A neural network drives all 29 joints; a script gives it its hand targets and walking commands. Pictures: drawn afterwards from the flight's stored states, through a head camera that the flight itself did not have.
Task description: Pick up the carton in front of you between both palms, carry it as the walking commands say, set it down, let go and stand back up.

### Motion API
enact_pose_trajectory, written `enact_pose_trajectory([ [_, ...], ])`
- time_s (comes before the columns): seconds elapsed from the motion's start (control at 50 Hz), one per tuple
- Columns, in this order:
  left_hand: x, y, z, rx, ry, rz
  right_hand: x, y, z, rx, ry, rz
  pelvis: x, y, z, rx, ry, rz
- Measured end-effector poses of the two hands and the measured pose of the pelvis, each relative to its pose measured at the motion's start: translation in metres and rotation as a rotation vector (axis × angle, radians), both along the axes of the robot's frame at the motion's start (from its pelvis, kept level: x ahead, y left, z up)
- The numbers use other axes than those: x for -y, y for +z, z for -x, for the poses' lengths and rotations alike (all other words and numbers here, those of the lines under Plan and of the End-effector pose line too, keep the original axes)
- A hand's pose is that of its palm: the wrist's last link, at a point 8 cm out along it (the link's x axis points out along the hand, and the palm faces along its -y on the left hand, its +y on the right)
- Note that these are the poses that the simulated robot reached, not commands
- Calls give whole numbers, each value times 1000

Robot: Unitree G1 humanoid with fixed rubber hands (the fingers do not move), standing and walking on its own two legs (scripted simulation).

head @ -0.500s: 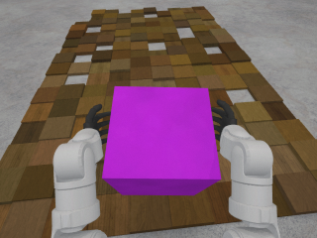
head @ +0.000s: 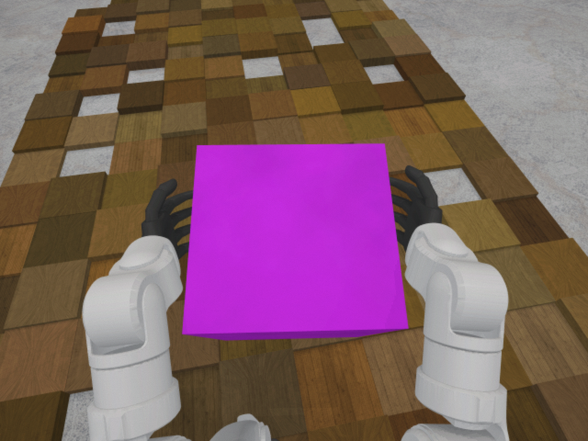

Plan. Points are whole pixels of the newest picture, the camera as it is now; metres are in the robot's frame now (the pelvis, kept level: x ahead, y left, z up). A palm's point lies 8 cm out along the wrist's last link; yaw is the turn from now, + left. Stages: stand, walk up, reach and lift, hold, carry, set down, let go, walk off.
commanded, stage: carry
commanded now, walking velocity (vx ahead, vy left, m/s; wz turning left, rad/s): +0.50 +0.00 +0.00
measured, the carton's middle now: (291, 258) +0.36 +0.00 +0.05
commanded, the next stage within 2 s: none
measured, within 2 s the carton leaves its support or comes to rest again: neither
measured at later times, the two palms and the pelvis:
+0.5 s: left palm (166, 44) +0.70 +0.19 +0.18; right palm (343, 27) +0.74 -0.11 +0.17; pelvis +0.38 -0.01 +0.03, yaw +3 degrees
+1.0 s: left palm (199, 1) +1.05 +0.19 +0.10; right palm out of the picture +1.03 -0.12 +0.12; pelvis +0.73 +0.06 +0.03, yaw +1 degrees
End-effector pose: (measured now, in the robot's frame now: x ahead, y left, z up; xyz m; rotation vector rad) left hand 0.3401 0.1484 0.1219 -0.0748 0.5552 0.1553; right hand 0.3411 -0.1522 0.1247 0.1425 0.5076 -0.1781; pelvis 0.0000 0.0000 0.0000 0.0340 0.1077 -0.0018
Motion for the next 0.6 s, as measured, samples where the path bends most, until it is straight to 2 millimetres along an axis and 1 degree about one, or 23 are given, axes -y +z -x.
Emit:
enact_pose_trajectory([
  [0.04, 4, -4, -31, -66, -29, 14, 4, -3, -22, -70, -30, 17, -5, 12, -25, 4, 12, 10],
  [0.08, 8, -1, -58, -101, -32, 43, 8, 1, -43, -105, -50, 7, -10, 27, -51, 6, 20, 24],
  [0.14, 10, 13, -102, -88, -15, 77, 10, 22, -85, -89, -77, -2, -14, 44, -91, 5, 20, 47],
  [0.22, 4, 35, -164, -22, 17, 84, 5, 58, -156, -25, -62, 23, -10, 57, -152, -2, 35, 70],
  [0.28, -6, 50, -211, 39, 52, 88, -6, 80, -217, 34, -12, 43, -2, 55, -203, -4, 44, 69],
  [0.32, -12, 61, -241, 73, 63, 79, -14, 86, -258, 66, 31, 31, 3, 50, -240, 0, 47, 68],
  [0.36, -19, 67, -272, 87, 88, 64, -21, 85, -296, 82, 72, 35, 9, 41, -281, 15, 60, 55],
  [0.38, -22, 67, -287, 81, 104, 51, -24, 82, -315, 78, 94, 41, 11, 36, -301, 19, 69, 55],
  [0.4, -26, 66, -301, 66, 120, 36, -27, 76, -334, 60, 114, 46, 12, 33, -318, 15, 73, 57],
  [0.44, -32, 61, -325, 28, 149, 20, -33, 62, -365, 11, 142, 65, 14, 29, -345, -8, 66, 44],
  [0.48, -38, 56, -348, -4, 174, 23, -40, 52, -391, -29, 165, 45, 15, 31, -367, -15, 52, 38],
  [0.52, -41, 50, -372, -36, 183, 33, -44, 43, -414, -62, 156, 24, 14, 35, -389, -18, 53, 37],
  [0.6, -37, 34, -426, -98, 168, 46, -37, 23, -458, -125, 87, 5, 5, 40, -437, -23, 37, 20],
])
